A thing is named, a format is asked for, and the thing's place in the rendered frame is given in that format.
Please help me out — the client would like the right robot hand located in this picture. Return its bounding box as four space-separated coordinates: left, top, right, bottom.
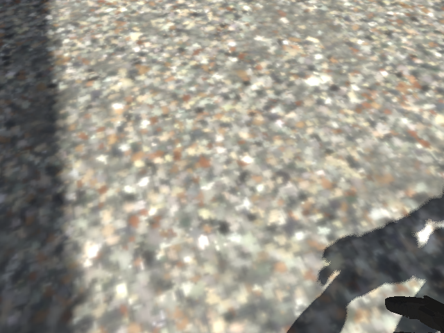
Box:
385 296 444 333

